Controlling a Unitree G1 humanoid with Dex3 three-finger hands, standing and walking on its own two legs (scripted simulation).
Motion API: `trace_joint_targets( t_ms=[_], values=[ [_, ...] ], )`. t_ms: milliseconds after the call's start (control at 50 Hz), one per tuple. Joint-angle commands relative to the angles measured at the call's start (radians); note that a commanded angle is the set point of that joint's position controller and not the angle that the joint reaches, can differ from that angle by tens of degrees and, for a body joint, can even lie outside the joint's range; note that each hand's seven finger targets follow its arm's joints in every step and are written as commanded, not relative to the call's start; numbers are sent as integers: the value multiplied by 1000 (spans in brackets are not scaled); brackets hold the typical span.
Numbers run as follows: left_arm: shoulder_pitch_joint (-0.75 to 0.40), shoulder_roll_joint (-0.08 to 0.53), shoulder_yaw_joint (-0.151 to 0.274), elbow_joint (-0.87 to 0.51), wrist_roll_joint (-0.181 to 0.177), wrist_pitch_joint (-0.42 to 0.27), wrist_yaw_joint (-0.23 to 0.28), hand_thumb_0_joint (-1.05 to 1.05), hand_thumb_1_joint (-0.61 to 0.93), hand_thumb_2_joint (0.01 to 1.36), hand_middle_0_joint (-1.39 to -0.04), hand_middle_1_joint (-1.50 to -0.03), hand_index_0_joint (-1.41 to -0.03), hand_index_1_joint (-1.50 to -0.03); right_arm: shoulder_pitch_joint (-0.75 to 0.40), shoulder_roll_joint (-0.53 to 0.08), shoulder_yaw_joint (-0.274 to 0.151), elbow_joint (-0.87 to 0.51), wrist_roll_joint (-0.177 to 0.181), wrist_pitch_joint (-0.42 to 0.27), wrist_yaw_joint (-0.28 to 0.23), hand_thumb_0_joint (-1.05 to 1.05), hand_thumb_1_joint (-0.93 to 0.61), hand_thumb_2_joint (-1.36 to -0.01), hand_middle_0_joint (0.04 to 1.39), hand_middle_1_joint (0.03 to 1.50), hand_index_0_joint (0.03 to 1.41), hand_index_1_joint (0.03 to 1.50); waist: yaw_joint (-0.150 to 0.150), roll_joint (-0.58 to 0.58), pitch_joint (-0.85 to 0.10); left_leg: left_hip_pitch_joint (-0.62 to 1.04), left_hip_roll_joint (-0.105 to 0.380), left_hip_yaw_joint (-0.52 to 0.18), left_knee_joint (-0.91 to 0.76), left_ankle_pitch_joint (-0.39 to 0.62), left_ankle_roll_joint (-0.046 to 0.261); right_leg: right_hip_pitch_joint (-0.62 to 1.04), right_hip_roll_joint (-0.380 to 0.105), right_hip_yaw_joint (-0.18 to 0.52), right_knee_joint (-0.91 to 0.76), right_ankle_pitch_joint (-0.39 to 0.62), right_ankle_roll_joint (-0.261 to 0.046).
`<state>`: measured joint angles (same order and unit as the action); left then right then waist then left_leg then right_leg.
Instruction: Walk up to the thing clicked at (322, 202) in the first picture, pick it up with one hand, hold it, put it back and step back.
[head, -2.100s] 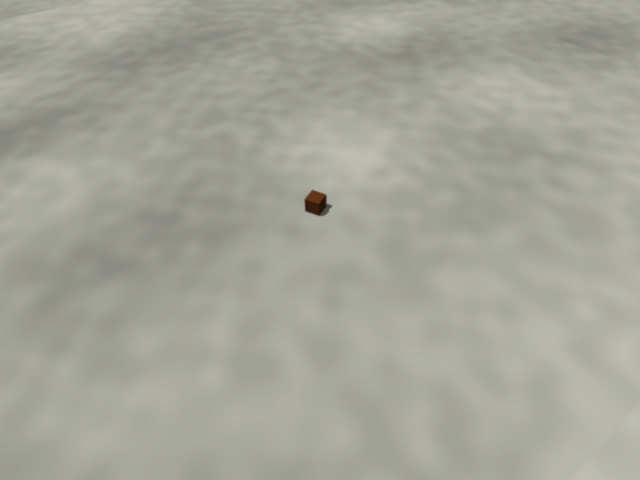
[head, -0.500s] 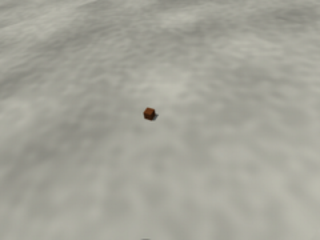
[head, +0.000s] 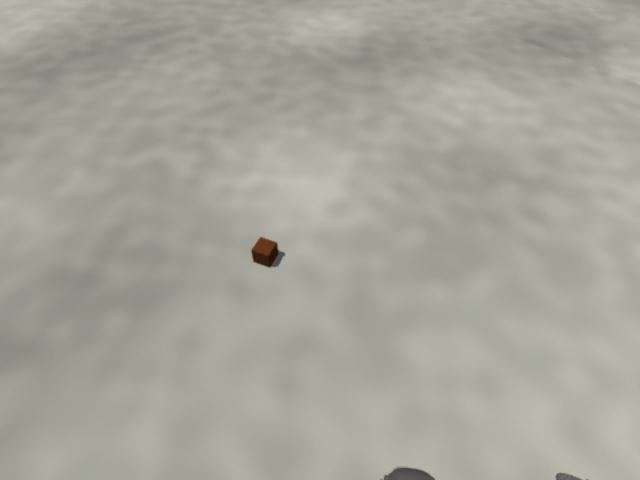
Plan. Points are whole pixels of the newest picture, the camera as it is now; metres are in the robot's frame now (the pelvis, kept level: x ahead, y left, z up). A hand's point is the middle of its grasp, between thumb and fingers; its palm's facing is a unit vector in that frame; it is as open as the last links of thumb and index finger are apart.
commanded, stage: walk up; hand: left
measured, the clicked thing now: (265, 252) +1.02 +0.27 -0.74
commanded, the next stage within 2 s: none
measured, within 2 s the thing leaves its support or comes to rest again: neither
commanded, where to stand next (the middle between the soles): +0.63 +0.04 m, yaw +0 degrees
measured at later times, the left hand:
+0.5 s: hand (162, 404) +0.25 +0.27 -0.14, palm faces -0.01 -0.93 -0.38, open 7.4 cm
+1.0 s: hand (203, 268) +0.51 +0.27 -0.14, palm faces -0.06 -0.91 -0.41, open 7.4 cm
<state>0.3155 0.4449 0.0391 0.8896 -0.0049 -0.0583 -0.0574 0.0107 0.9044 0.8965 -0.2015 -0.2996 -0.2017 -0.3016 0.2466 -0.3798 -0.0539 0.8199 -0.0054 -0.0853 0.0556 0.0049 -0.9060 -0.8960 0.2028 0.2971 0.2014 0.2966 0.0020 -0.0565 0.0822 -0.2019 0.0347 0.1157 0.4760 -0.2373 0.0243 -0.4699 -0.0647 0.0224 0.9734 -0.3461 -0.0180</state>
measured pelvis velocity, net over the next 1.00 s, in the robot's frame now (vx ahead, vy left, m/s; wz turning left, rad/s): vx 0.40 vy -0.01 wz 0.00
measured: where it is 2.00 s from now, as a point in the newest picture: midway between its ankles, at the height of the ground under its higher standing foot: (322, 359)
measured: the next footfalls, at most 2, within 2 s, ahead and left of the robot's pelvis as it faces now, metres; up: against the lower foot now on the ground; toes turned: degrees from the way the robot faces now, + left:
right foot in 0.18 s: +0.24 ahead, -0.16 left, +0.00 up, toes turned -5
left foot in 0.54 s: +0.37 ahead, +0.13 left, +0.00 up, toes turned +5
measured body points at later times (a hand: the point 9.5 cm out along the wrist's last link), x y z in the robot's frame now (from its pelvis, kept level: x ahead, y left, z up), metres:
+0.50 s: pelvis +0.22 -0.01 -0.01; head +0.24 -0.01 +0.44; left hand +0.25 +0.32 -0.11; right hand +0.31 -0.33 -0.11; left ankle +0.32 +0.13 -0.72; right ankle +0.20 -0.15 -0.74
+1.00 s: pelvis +0.40 -0.01 -0.02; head +0.42 -0.02 +0.43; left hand +0.51 +0.31 -0.11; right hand +0.43 -0.33 -0.14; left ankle +0.34 +0.13 -0.71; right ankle +0.49 -0.12 -0.74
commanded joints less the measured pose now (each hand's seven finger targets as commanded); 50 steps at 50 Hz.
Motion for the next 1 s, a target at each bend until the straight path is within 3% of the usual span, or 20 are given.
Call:
trace_joint_targets(
  t_ms=[0,100,140,160,180,220,300,440,500,520,540,560,660,740,800,880,900,940,960,980],
  values=[
    [-20,153,60,-77,15,-21,-18,0,900,900,-200,-300,-200,-300,23,-301,-89,-72,-7,-24,-10,0,-900,-900,200,300,200,300,-23,204,2,-21,244,-164,-247,-36,216,-5,-60,-29,-222,108,10],
    [38,162,82,-44,23,-32,-16,0,900,900,-200,-300,-200,-300,-25,-294,-80,-91,2,-9,-4,0,-900,-900,200,300,200,300,41,144,-63,-109,191,-104,-62,-55,151,262,21,-134,-376,230,-7],
    [154,225,112,-21,26,-48,5,0,900,900,-200,-300,-200,-300,43,-220,-50,-89,1,-6,-5,0,-900,-900,200,300,200,300,104,-62,-143,-213,99,-24,302,43,91,504,8,-47,-477,60,-49],
    [226,317,137,-31,27,-59,20,0,900,900,-200,-300,-200,-300,79,-150,-24,-107,2,-6,-6,0,-900,-900,200,300,200,300,121,-279,-166,-384,-27,4,596,-221,37,583,-249,373,-615,-60,-127],
    [202,352,131,-51,11,-59,21,0,900,900,-200,-300,-200,-300,56,-230,-43,-99,3,3,-15,0,-900,-900,200,300,200,300,114,-185,-143,-497,-44,-84,713,-317,17,583,-385,656,-714,-82,-253],
    [100,316,119,-81,-6,-54,31,0,900,900,-200,-300,-200,-300,15,-266,-52,-71,11,8,-24,0,-900,-900,200,300,200,300,89,-47,-56,-496,36,-189,756,-234,16,441,-362,513,-696,17,-290],
    [6,252,92,-103,5,-54,33,0,900,900,-200,-300,-200,-300,104,-244,-57,-11,4,19,0,0,-900,-900,200,300,200,300,11,-109,-35,-337,68,-150,507,-134,-4,265,-216,167,-681,133,-216],
    [-17,269,91,-133,11,-54,21,0,900,900,-200,-300,-200,-300,17,-221,-71,-30,-11,7,24,0,-900,-900,200,300,200,300,20,-65,-54,-140,42,-61,154,24,-10,170,-206,73,-650,-38,-189],
    [-31,213,62,-131,19,-42,20,0,900,900,-200,-300,-200,-300,167,-258,-96,20,-20,-6,9,0,-900,-900,200,300,200,300,-81,54,-105,177,-13,-26,97,-10,10,-9,-132,-19,-394,-22,-127],
    [2,149,44,-139,21,-41,19,0,900,900,-200,-300,-200,-300,267,-330,-118,42,-24,-12,-4,0,-900,-900,200,300,200,300,-130,284,-149,291,108,-241,-40,-246,60,-110,-52,-92,-67,27,-83],
    [15,119,38,-141,2,-34,23,0,900,900,-200,-300,-200,-300,276,-408,-129,7,-24,-21,-11,0,-900,-900,200,300,200,300,-117,387,-110,294,362,-766,-273,-464,150,-313,109,-80,144,-158,-33],
    [-11,227,61,-120,12,-27,41,0,900,900,-200,-300,-200,-300,225,-413,-127,-7,10,-16,-12,0,-900,-900,200,300,200,300,-99,244,-72,202,411,-810,-267,-439,227,-290,39,37,216,-184,-43],
    [73,192,58,-37,1,-22,23,0,900,900,-200,-300,-200,-300,87,-297,-75,-32,4,-23,-25,0,-900,-900,200,300,200,300,-3,224,-35,36,241,-302,-193,73,180,-104,-43,24,52,11,-8],
    [-27,162,57,-78,14,-19,4,0,900,900,-200,-300,-200,-300,118,-307,-79,-47,-3,-21,-24,0,-900,-900,200,300,200,300,-36,217,-32,71,250,-244,-183,163,229,-81,-50,-33,-152,30,11],
    [-61,138,58,-90,13,-23,-1,0,900,900,-200,-300,-200,-300,116,-302,-74,-56,0,-16,-21,0,-900,-900,200,300,200,300,-35,214,-39,49,212,-184,-134,260,194,6,-12,-80,-281,129,-5],
    [20,150,74,-52,15,-32,8,0,900,900,-200,-300,-200,-300,65,-281,-66,-87,8,5,-20,0,-900,-900,200,300,200,300,27,139,-78,-98,175,-142,29,105,135,303,57,-117,-428,202,-22],
    [88,185,92,-36,16,-38,16,0,900,900,-200,-300,-200,-300,81,-240,-48,-92,9,6,-20,0,-900,-900,200,300,200,300,65,49,-122,-163,129,-104,175,96,106,444,55,-79,-466,150,-42],
    [162,330,126,-61,18,-55,36,0,900,900,-200,-300,-200,-300,141,-177,-20,-100,7,12,-22,0,-900,-900,200,300,200,300,87,-210,-147,-474,-60,-59,609,-283,23,586,-362,605,-735,-175,-196],
    [105,327,118,-73,5,-49,33,0,900,900,-200,-300,-200,-300,105,-270,-50,-78,-3,26,-33,0,-900,-900,200,300,200,300,73,-78,-105,-456,9,-151,681,-323,23,467,-398,633,-724,-256,-277],
    [65,300,111,-81,-4,-47,36,0,900,900,-200,-300,-200,-300,105,-279,-53,-56,1,31,-34,0,-900,-900,200,300,200,300,58,-33,-57,-457,33,-192,673,-269,25,408,-343,520,-730,-253,-257]
  ],
)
